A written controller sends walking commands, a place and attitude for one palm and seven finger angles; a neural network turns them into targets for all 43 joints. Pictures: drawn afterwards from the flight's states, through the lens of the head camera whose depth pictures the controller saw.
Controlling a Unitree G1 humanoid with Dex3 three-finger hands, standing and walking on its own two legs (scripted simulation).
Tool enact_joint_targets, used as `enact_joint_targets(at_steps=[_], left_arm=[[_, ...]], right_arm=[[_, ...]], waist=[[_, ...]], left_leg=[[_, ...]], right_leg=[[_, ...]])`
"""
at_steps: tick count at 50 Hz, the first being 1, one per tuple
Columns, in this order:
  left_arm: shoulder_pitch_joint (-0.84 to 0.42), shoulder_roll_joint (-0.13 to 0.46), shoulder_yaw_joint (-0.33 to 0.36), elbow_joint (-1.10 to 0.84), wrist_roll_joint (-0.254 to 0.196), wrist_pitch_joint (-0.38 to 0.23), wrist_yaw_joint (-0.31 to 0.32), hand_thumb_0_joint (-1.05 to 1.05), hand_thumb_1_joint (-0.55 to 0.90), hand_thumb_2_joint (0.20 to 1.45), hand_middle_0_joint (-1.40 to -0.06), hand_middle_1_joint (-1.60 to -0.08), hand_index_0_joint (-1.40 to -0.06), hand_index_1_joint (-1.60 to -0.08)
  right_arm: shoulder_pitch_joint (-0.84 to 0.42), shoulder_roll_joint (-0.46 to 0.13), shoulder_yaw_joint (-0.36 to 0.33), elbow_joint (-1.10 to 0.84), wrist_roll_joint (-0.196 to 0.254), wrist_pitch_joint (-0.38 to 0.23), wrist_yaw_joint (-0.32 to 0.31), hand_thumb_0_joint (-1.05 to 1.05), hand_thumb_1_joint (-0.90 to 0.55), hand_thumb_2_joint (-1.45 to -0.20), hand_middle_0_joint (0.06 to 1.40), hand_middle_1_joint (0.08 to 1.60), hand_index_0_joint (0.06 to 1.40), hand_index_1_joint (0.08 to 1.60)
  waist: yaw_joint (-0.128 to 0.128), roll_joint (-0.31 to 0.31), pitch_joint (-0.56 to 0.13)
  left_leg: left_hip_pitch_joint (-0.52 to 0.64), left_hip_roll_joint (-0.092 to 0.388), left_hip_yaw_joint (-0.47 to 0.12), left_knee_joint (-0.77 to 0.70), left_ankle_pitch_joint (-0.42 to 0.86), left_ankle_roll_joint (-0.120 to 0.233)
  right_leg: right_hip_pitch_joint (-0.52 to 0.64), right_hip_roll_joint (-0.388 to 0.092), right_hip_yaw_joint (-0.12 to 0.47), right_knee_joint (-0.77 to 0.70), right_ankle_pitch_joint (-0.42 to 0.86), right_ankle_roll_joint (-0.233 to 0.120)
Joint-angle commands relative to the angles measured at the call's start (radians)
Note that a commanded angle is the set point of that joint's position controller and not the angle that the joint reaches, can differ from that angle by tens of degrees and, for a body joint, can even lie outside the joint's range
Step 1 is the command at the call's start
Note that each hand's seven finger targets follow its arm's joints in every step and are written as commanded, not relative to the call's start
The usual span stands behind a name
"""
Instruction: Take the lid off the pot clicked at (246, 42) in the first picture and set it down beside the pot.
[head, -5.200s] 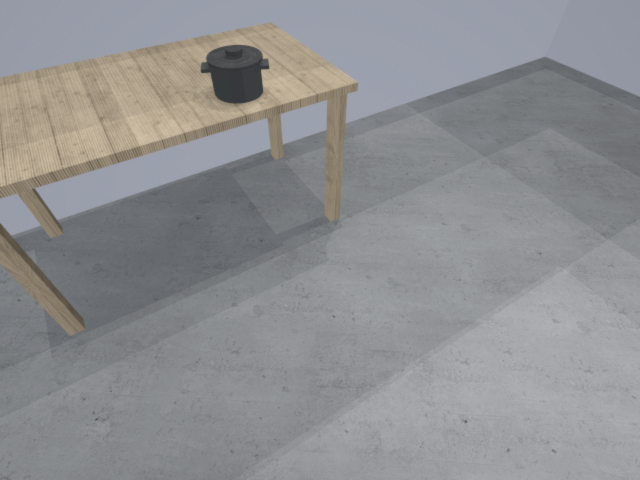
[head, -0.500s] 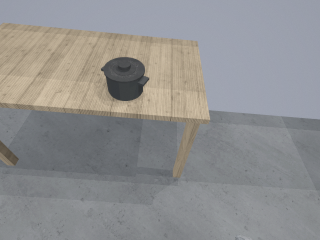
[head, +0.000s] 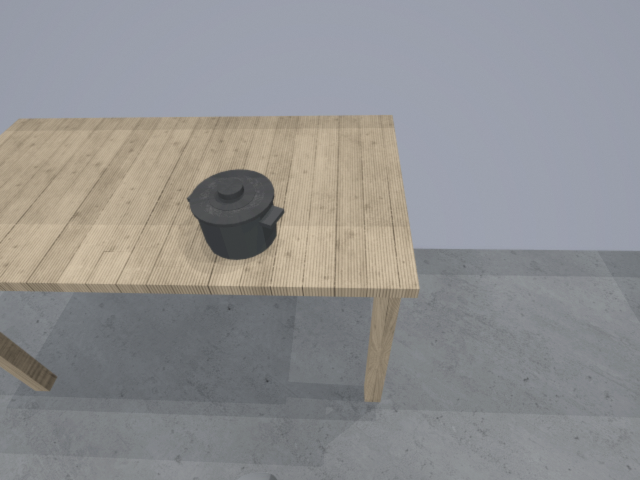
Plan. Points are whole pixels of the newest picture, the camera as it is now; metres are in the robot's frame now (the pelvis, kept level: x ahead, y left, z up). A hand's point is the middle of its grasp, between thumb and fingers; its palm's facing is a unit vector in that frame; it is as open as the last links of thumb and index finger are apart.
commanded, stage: take the last steps up to it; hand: left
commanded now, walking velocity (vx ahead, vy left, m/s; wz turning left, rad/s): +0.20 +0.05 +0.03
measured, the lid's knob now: (230, 188) +0.63 +0.21 +0.00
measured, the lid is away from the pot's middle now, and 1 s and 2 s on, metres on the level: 0.00 0.00 0.00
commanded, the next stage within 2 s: come to a stop and stand still in 0.14 s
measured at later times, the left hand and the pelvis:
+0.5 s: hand out of the picture +0.13 +0.24 -0.19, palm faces +0.05 -0.98 -0.18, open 7.4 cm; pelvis +0.12 +0.07 +0.00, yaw -1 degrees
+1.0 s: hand out of the picture +0.15 +0.18 -0.18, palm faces -0.02 -0.97 -0.23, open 7.3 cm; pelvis +0.12 +0.00 -0.01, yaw -3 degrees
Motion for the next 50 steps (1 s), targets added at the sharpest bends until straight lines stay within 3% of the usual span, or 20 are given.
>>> enact_joint_targets(at_steps=[1, 7, 8, 10, 11, 12, 13, 14, 16, 18, 27, 33, 35, 36, 37, 39, 42, 44, 48, 50], left_arm=[[0.068, 0.15, 0.026, -0.014, 0.001, -0.029, 0.01, 0.0, 0.9, 0.9, -0.2, -0.3, -0.2, -0.3], [0.101, 0.16, 0.032, 0.031, 0.007, -0.02, 0.02, 0.0, 0.9, 0.9, -0.2, -0.3, -0.2, -0.3], [0.098, 0.161, 0.033, 0.034, 0.007, -0.015, 0.021, 0.0, 0.9, 0.9, -0.2, -0.3, -0.2, -0.3], [0.062, 0.167, 0.037, 0.032, 0.005, -0.007, 0.021, 0.0, 0.9, 0.9, -0.2, -0.3, -0.2, -0.3], [0.068, 0.137, 0.031, 0.029, 0.001, -0.003, 0.021, 0.0, 0.9, 0.9, -0.2, -0.3, -0.2, -0.3], [0.13, 0.078, 0.023, 0.019, -0.011, 0.004, 0.02, 0.0, 0.9, 0.9, -0.2, -0.3, -0.2, -0.3], [0.115, 0.062, 0.011, 0.007, -0.008, 0.009, 0.026, 0.0, 0.9, 0.9, -0.2, -0.3, -0.2, -0.3], [0.108, 0.058, 0.008, 0.031, -0.01, 0.026, 0.036, 0.0, 0.9, 0.9, -0.2, -0.3, -0.2, -0.3], [0.086, 0.047, -0.001, 0.064, -0.006, 0.042, 0.036, 0.0, 0.9, 0.9, -0.2, -0.3, -0.2, -0.3], [0.098, 0.045, -0.008, 0.078, -0.008, 0.06, 0.034, 0.0, 0.9, 0.9, -0.2, -0.3, -0.2, -0.3], [-0.004, 0.105, 0.025, -0.026, 0.006, 0.115, 0.03, 0.0, 0.9, 0.9, -0.2, -0.3, -0.2, -0.3], [-0.027, 0.102, 0.021, -0.053, 0.002, 0.094, 0.033, 0.0, 0.9, 0.9, -0.2, -0.3, -0.2, -0.3], [0.011, 0.13, 0.019, -0.04, 0.005, 0.076, 0.037, 0.0, 0.9, 0.9, -0.2, -0.3, -0.2, -0.3], [-0.024, 0.172, 0.015, -0.045, 0.01, 0.063, 0.041, 0.0, 0.9, 0.9, -0.2, -0.3, -0.2, -0.3], [-0.065, 0.205, 0.011, -0.054, 0.007, 0.058, 0.039, 0.0, 0.9, 0.9, -0.2, -0.3, -0.2, -0.3], [-0.106, 0.218, 0.013, -0.059, 0.005, 0.053, 0.036, 0.0, 0.9, 0.9, -0.2, -0.3, -0.2, -0.3], [-0.13, 0.188, 0.001, -0.037, -0.005, 0.047, 0.033, 0.0, 0.9, 0.9, -0.2, -0.3, -0.2, -0.3], [-0.109, 0.16, -0.005, -0.023, -0.012, 0.045, 0.032, 0.0, 0.9, 0.9, -0.2, -0.3, -0.2, -0.3], [-0.075, 0.147, -0.006, 0.013, -0.013, 0.054, 0.03, 0.0, 0.9, 0.9, -0.2, -0.3, -0.2, -0.3], [-0.057, 0.145, -0.007, 0.025, -0.014, 0.053, 0.027, 0.0, 0.9, 0.9, -0.2, -0.3, -0.2, -0.3]], right_arm=[[-0.065, -0.005, 0.004, -0.079, 0.01, -0.024, 0.011, 0.0, -0.9, -0.9, 0.2, 0.3, 0.2, 0.3], [-0.161, 0.005, 0.014, -0.101, 0.014, -0.044, 0.014, 0.0, -0.9, -0.9, 0.2, 0.3, 0.2, 0.3], [-0.153, -0.002, 0.016, -0.098, 0.015, -0.047, 0.012, 0.0, -0.9, -0.9, 0.2, 0.3, 0.2, 0.3], [-0.02, -0.026, 0.012, -0.054, 0.012, -0.057, 0.001, 0.0, -0.9, -0.9, 0.2, 0.3, 0.2, 0.3], [0.092, -0.084, 0.003, -0.023, 0.001, -0.067, -0.009, 0.0, -0.9, -0.9, 0.2, 0.3, 0.2, 0.3], [0.152, -0.187, -0.016, -0.017, -0.009, -0.071, -0.022, 0.0, -0.9, -0.9, 0.2, 0.3, 0.2, 0.3], [0.171, -0.2, -0.011, -0.017, 0.007, -0.055, -0.036, 0.0, -0.9, -0.9, 0.2, 0.3, 0.2, 0.3], [0.088, -0.171, 0.002, -0.019, 0.012, -0.053, -0.052, 0.0, -0.9, -0.9, 0.2, 0.3, 0.2, 0.3], [-0.079, -0.075, 0.034, -0.05, 0.013, -0.056, -0.058, 0.0, -0.9, -0.9, 0.2, 0.3, 0.2, 0.3], [-0.111, -0.062, 0.044, -0.037, 0.019, -0.053, -0.062, 0.0, -0.9, -0.9, 0.2, 0.3, 0.2, 0.3], [-0.127, -0.109, -0.001, -0.046, 0.019, -0.009, -0.067, 0.0, -0.9, -0.9, 0.2, 0.3, 0.2, 0.3], [-0.128, -0.118, -0.011, -0.053, 0.013, 0.002, -0.052, 0.0, -0.9, -0.9, 0.2, 0.3, 0.2, 0.3], [-0.111, -0.09, -0.007, -0.05, 0.025, 0.001, -0.044, 0.0, -0.9, -0.9, 0.2, 0.3, 0.2, 0.3], [-0.087, -0.046, -0.001, -0.051, 0.033, 0.003, -0.041, 0.0, -0.9, -0.9, 0.2, 0.3, 0.2, 0.3], [-0.079, -0.011, 0.01, -0.052, 0.036, 0.011, -0.034, 0.0, -0.9, -0.9, 0.2, 0.3, 0.2, 0.3], [-0.088, -0.016, 0.013, -0.039, 0.024, 0.032, -0.032, 0.0, -0.9, -0.9, 0.2, 0.3, 0.2, 0.3], [-0.012, -0.011, 0.025, 0.017, 0.023, 0.019, -0.033, 0.0, -0.9, -0.9, 0.2, 0.3, 0.2, 0.3], [0.001, -0.023, 0.035, 0.037, 0.023, 0.004, -0.039, 0.0, -0.9, -0.9, 0.2, 0.3, 0.2, 0.3], [-0.004, -0.018, 0.045, 0.062, 0.021, 0.0, -0.042, 0.0, -0.9, -0.9, 0.2, 0.3, 0.2, 0.3], [0.012, -0.009, 0.048, 0.07, 0.022, 0.001, -0.044, 0.0, -0.9, -0.9, 0.2, 0.3, 0.2, 0.3]], waist=[[0.017, -0.152, 0.106], [0.046, -0.204, 0.093], [0.039, -0.204, 0.09], [-0.026, -0.175, 0.043], [-0.066, -0.062, -0.023], [-0.053, 0.199, -0.103], [-0.052, 0.214, -0.116], [-0.026, 0.205, -0.126], [0.03, 0.064, 0.004], [0.047, 0.055, 0.0], [0.023, 0.093, 0.004], [0.022, 0.102, -0.02], [0.035, 0.006, -0.034], [0.005, -0.137, -0.022], [-0.017, -0.195, 0.0], [-0.011, -0.275, 0.038], [-0.035, -0.178, 0.03], [-0.017, -0.111, 0.035], [0.009, -0.027, 0.11], [0.014, -0.048, 0.123]], left_leg=[[-0.068, 0.02, 0.02, -0.115, 0.063, -0.014], [0.04, -0.012, 0.05, -0.333, 0.027, 0.005], [0.086, -0.022, 0.052, -0.371, 0.019, 0.013], [0.303, -0.052, 0.067, -0.509, 0.113, 0.023], [0.461, -0.006, 0.018, -0.555, 0.223, 0.037], [0.634, 0.233, -0.262, -0.575, 0.473, 0.121], [0.586, 0.329, -0.379, -0.676, 0.607, 0.175], [0.493, 0.333, -0.34, -0.699, 0.605, 0.17], [0.311, 0.266, -0.195, -0.715, 0.648, 0.162], [0.298, 0.223, -0.098, -0.714, 0.745, 0.134], [0.34, 0.239, -0.072, -0.679, 0.67, 0.156], [0.33, 0.215, -0.093, -0.634, 0.491, 0.137], [0.28, 0.15, -0.081, -0.553, 0.302, 0.075], [0.23, 0.068, -0.027, -0.495, 0.111, 0.016], [0.246, -0.001, 0.019, -0.487, -0.086, -0.018], [0.287, -0.023, 0.006, -0.424, -0.177, -0.028], [0.339, -0.012, -0.019, -0.513, 0.012, -0.019], [0.355, 0.021, -0.049, -0.585, 0.128, -0.014], [0.302, 0.031, -0.058, -0.632, 0.072, -0.012], [0.292, 0.029, -0.054, -0.641, 0.051, -0.008]], right_leg=[[-0.024, -0.236, 0.134, -0.221, 0.214, -0.112], [0.041, -0.246, 0.107, -0.107, 0.442, -0.097], [0.039, -0.242, 0.106, -0.079, 0.455, -0.092], [-0.026, -0.196, 0.062, 0.072, 0.431, -0.06], [-0.075, -0.141, 0.039, 0.27, 0.325, -0.037], [-0.288, -0.013, -0.026, 0.513, -0.118, 0.006], [-0.339, 0.033, 0.048, 0.69, -0.395, 0.011], [-0.308, -0.013, 0.137, 0.733, -0.361, 0.014], [-0.246, -0.066, 0.157, 0.659, -0.267, 0.044], [-0.177, -0.059, 0.143, 0.553, -0.199, 0.067], [-0.258, -0.027, 0.126, 0.554, -0.18, 0.084], [-0.139, -0.022, 0.086, 0.262, -0.106, 0.061], [-0.023, -0.041, 0.117, 0.025, 0.094, 0.049], [-0.029, -0.153, 0.267, -0.014, 0.205, 0.002], [-0.108, -0.251, 0.327, -0.047, 0.236, -0.055], [-0.22, -0.243, 0.343, -0.109, 0.132, -0.106], [-0.183, -0.177, 0.274, -0.053, 0.155, -0.077], [-0.156, -0.119, 0.229, -0.021, 0.147, -0.035], [-0.153, -0.089, 0.229, -0.07, -0.019, -0.016], [-0.141, -0.085, 0.225, -0.093, -0.052, -0.016]])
